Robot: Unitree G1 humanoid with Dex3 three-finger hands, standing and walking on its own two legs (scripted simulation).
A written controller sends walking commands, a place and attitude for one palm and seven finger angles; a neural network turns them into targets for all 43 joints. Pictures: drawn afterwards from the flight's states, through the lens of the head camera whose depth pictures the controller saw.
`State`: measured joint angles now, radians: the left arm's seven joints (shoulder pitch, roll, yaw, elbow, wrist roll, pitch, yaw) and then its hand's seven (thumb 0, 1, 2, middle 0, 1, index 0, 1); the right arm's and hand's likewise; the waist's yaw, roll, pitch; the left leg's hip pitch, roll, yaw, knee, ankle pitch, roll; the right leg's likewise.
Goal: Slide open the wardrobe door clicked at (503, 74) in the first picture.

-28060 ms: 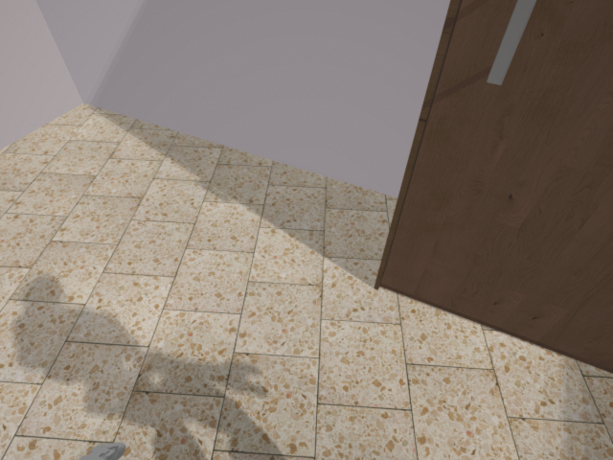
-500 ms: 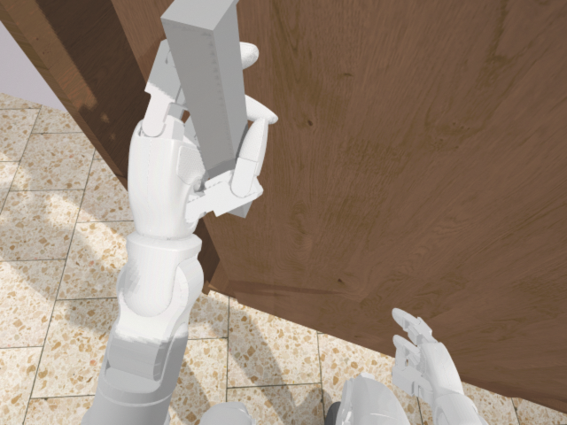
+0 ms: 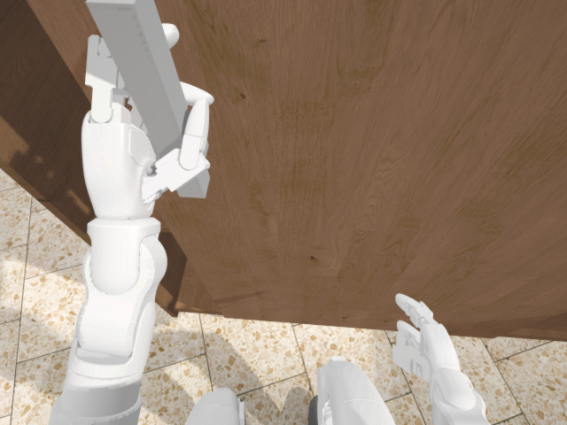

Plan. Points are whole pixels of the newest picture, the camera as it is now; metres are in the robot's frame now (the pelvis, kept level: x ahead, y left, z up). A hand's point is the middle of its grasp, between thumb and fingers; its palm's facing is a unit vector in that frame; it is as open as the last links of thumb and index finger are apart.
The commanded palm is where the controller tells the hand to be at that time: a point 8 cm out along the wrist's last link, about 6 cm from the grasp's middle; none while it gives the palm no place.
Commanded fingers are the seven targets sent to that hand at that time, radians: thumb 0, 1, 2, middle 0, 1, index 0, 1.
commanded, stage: step sideways, sliding the door along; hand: left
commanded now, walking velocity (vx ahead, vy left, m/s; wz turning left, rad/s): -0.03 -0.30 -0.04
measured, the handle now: (174, 98) +0.36 +0.13 +0.25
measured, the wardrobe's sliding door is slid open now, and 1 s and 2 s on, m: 0.17 0.27 0.45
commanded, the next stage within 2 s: none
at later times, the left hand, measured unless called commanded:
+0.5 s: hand (228, 144) +0.33 +0.08 +0.24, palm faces +0.27 -0.96 -0.01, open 7.1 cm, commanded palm +0.30 +0.05 +0.23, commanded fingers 0.00 0.90 0.90 -0.45 -1.40 -0.45 -1.40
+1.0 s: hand (320, 151) +0.33 +0.00 +0.24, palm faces +0.32 -0.95 -0.05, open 7.1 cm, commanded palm +0.30 -0.02 +0.23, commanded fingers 0.00 0.90 0.90 -0.45 -1.40 -0.45 -1.40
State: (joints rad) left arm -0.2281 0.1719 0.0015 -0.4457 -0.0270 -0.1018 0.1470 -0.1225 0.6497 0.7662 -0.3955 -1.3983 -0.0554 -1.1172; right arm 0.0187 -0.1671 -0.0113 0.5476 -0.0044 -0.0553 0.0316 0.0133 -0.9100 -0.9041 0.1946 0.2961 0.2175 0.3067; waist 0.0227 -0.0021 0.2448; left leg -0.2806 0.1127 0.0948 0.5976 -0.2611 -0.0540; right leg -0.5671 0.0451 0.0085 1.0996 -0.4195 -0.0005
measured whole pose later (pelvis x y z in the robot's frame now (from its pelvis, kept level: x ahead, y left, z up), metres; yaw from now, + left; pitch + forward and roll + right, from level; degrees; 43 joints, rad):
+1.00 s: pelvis -0.05 -0.19 +0.01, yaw +2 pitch -1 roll -3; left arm -0.51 0.21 0.14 -0.10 -0.06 0.00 0.17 -0.10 0.66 0.76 -0.46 -1.40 -0.15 -1.21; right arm 0.09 -0.24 -0.04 0.64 0.05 -0.07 -0.01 0.01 -0.91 -0.90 0.20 0.30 0.20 0.30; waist 0.11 0.07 0.21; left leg -0.30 0.13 0.13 0.64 -0.28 0.01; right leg -0.44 -0.04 -0.04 1.08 -0.51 0.03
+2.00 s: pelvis -0.06 -0.37 +0.02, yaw +1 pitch -2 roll -6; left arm -0.60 0.20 0.07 -0.02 -0.04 -0.05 0.11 -0.07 0.65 0.79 -0.46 -1.40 -0.13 -1.25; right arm 0.08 -0.14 0.02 0.55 0.03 -0.11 0.04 0.01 -0.90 -0.90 0.20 0.30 0.21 0.30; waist 0.17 0.06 0.24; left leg -0.20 0.29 0.11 0.45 -0.21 -0.10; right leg -0.42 -0.02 -0.08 0.89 -0.36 0.05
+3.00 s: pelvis -0.08 -0.48 +0.01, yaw -5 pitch -2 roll +2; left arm -0.50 0.60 0.54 0.53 -0.02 -0.07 0.10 -0.20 0.55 0.77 -0.46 -1.40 -0.23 -1.29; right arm 0.19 -0.37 -0.02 0.70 0.05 -0.03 -0.07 0.01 -0.91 -0.90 0.20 0.30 0.20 0.30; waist -0.04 0.01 0.08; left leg -0.37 0.01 0.08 0.79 -0.41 -0.04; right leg -0.34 -0.09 -0.04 0.52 -0.15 0.02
